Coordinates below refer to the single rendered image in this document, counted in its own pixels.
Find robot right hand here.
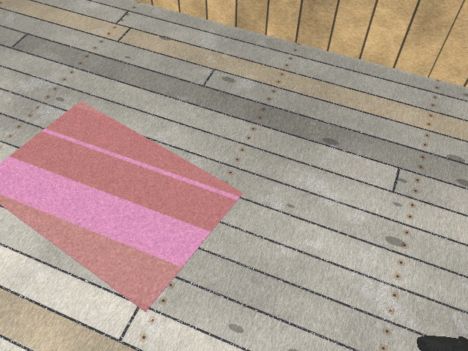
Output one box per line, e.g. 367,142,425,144
417,336,468,351

